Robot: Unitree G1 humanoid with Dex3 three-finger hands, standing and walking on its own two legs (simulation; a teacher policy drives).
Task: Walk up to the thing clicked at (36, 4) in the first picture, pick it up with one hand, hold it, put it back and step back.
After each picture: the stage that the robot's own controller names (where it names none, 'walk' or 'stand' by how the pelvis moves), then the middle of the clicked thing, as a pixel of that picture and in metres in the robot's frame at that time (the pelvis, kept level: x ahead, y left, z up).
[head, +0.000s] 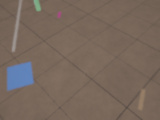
stand; (36, 2) +2.20 +0.69 -0.65
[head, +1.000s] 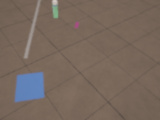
walk; (55, 9) +2.09 +0.31 -0.62
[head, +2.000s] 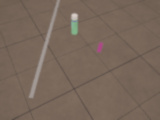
walk; (74, 24) +1.47 +0.11 -0.63
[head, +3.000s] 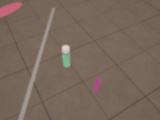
walk; (66, 56) +1.00 +0.16 -0.64
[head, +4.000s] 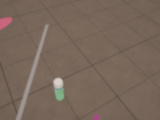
walk; (59, 89) +0.67 +0.17 -0.64
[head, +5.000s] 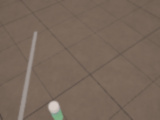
walk; (56, 112) +0.44 +0.21 -0.63
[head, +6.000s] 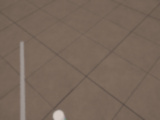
stand; out of the picture +0.38 +0.20 -0.62
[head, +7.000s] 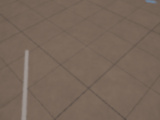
stand; out of the picture +0.35 +0.18 -0.65
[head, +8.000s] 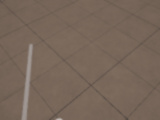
stand; out of the picture +0.35 +0.18 -0.64
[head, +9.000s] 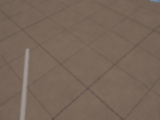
stand; out of the picture +0.34 +0.20 -0.66
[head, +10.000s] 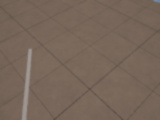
stand; out of the picture +0.34 +0.20 -0.66
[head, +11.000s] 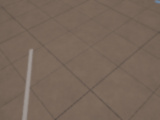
stand; out of the picture +0.34 +0.20 -0.66
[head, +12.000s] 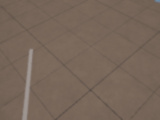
go down; out of the picture +0.33 +0.20 -0.66
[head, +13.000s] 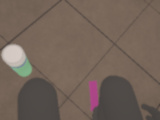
go down; (19, 63) +0.41 +0.25 -0.25
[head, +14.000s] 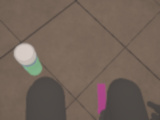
approach; (30, 62) +0.41 +0.24 -0.25
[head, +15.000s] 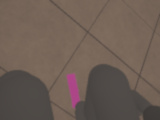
close in; out of the picture +0.38 +0.29 -0.15
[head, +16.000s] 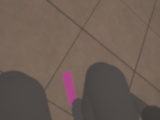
close; out of the picture +0.38 +0.29 -0.15
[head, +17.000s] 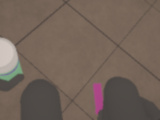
lift; (7, 67) +0.34 +0.26 -0.03
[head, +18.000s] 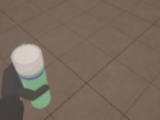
hold; (35, 81) +0.32 +0.16 +0.08
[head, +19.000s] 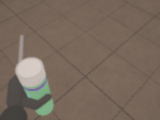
hold; (38, 90) +0.30 +0.17 +0.02
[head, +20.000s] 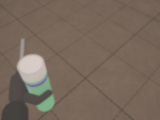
hold; (39, 87) +0.32 +0.17 +0.02
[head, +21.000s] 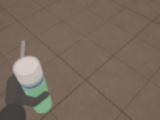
crouch; (36, 89) +0.32 +0.18 +0.02
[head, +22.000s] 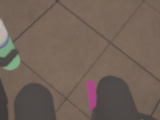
lower; (1, 48) +0.44 +0.24 -0.07
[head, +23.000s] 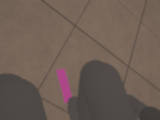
lower; out of the picture +0.40 +0.30 -0.15
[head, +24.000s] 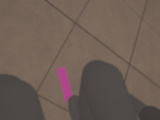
lower; out of the picture +0.40 +0.32 -0.15
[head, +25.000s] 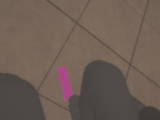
lower; out of the picture +0.38 +0.31 -0.15
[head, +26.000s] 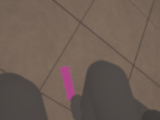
lower; out of the picture +0.38 +0.30 -0.16
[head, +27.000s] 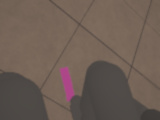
open; out of the picture +0.38 +0.30 -0.16
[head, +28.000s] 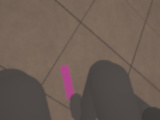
rise; out of the picture +0.37 +0.30 -0.16
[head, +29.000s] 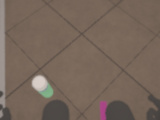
walk; (43, 87) +0.39 +0.24 -0.43
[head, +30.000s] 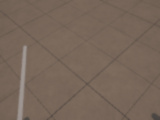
stand; out of the picture +0.34 +0.22 -0.59
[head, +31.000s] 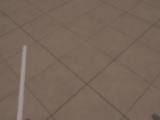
stand; out of the picture +0.35 +0.22 -0.60
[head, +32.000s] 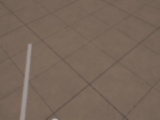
stand; out of the picture +0.35 +0.21 -0.63
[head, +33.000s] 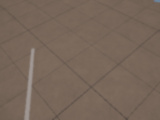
stand; out of the picture +0.36 +0.21 -0.65
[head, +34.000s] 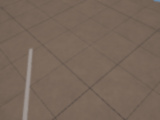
stand; out of the picture +0.34 +0.21 -0.66
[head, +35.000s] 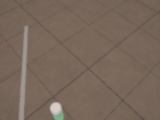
walk; (57, 112) +0.38 +0.17 -0.63
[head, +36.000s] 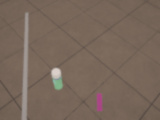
walk; (57, 79) +0.65 +0.19 -0.64
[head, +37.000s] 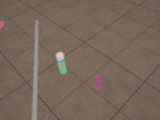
walk; (61, 63) +0.99 +0.29 -0.64
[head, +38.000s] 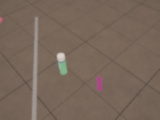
stand; (62, 64) +0.95 +0.21 -0.65
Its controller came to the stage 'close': yes
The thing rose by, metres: 0.67
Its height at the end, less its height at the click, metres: +0.00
